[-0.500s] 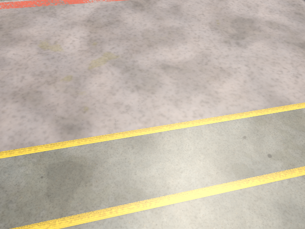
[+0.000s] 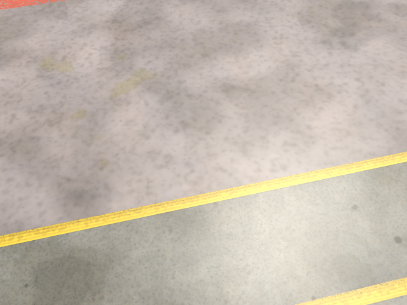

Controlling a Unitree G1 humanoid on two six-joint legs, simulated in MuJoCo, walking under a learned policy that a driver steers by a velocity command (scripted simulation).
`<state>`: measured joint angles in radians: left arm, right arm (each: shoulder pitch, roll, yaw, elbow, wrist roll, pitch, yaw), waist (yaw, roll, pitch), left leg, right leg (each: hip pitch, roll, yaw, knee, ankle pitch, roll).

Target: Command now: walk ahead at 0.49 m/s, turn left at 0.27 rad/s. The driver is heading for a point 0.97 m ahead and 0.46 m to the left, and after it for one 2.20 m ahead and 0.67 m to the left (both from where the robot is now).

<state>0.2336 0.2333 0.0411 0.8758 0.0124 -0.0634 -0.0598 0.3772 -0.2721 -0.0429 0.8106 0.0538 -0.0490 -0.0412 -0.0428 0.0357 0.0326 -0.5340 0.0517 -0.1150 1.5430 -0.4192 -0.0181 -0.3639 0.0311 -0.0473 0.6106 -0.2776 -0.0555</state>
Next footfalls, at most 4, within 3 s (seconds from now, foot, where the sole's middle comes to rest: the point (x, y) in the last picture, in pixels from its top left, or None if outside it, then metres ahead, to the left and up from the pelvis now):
0.32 left None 0.30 0.12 -0.76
0.78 right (226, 265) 0.63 -0.05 -0.87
1.30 left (131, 238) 0.76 0.30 -0.87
1.82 right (126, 180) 1.11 0.37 -0.98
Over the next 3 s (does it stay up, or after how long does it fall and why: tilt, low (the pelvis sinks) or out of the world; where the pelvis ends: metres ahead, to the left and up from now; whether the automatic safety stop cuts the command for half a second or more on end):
stays up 0.98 0.40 -0.22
